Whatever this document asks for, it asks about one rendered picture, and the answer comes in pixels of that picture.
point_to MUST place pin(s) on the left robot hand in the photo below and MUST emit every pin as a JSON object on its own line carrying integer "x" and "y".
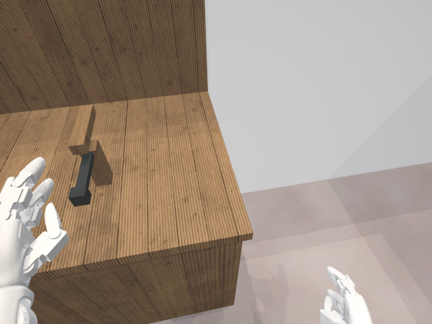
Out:
{"x": 20, "y": 211}

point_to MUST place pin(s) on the tap lever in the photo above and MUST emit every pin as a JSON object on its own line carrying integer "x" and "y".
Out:
{"x": 80, "y": 195}

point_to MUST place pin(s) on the counter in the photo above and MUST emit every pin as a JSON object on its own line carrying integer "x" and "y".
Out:
{"x": 125, "y": 80}

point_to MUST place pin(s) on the right robot hand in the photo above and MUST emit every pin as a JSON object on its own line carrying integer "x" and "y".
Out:
{"x": 352, "y": 309}

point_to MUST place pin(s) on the left robot forearm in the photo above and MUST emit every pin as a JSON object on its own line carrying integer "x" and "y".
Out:
{"x": 15, "y": 305}

